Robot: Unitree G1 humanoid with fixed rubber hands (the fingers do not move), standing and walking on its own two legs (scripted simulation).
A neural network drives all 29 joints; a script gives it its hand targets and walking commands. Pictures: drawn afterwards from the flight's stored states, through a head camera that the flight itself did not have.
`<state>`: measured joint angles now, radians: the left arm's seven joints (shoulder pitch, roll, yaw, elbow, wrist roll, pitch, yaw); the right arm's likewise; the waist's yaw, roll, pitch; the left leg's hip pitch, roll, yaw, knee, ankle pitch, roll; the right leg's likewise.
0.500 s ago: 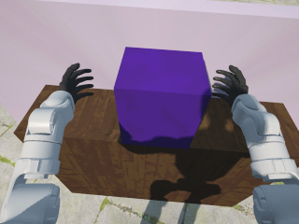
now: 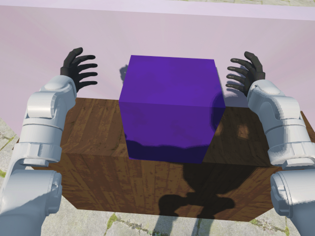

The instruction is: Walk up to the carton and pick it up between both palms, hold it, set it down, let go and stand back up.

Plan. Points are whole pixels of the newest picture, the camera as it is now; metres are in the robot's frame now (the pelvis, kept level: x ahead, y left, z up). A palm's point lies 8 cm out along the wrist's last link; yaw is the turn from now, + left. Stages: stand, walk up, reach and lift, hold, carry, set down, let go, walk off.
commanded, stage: reach and lift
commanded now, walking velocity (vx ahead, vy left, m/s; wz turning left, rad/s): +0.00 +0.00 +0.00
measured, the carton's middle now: (168, 112) +0.45 +0.00 +0.06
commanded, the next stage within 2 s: none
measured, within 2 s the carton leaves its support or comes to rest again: leaves its support in 1.94 s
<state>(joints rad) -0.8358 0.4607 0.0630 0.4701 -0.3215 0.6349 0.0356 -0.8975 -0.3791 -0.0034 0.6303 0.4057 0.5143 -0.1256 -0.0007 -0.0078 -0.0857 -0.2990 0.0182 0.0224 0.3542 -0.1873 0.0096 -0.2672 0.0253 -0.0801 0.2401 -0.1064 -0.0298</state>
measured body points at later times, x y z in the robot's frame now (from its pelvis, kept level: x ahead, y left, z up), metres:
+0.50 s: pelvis -0.02 -0.01 +0.00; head +0.01 +0.01 +0.45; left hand +0.43 +0.25 +0.16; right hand +0.45 -0.18 +0.17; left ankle -0.01 +0.11 -0.75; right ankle +0.00 -0.10 -0.75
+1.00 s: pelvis -0.01 +0.01 -0.01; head +0.04 +0.01 +0.44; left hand +0.44 +0.22 +0.08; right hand +0.45 -0.17 +0.09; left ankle -0.01 +0.11 -0.75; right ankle +0.00 -0.10 -0.75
